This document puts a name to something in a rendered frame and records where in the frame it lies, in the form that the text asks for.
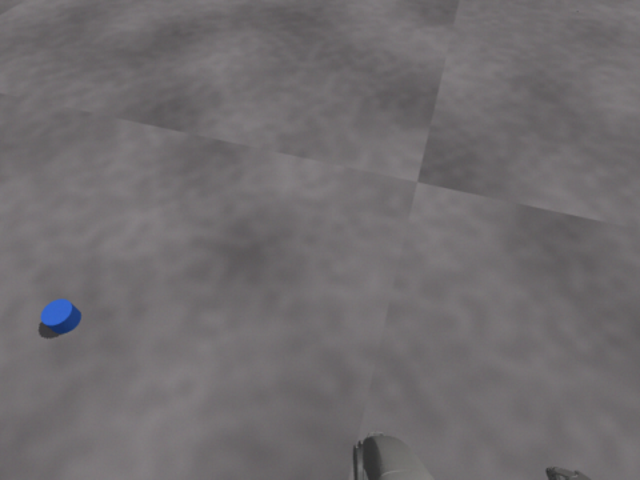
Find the tin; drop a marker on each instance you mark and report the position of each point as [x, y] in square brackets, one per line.
[61, 316]

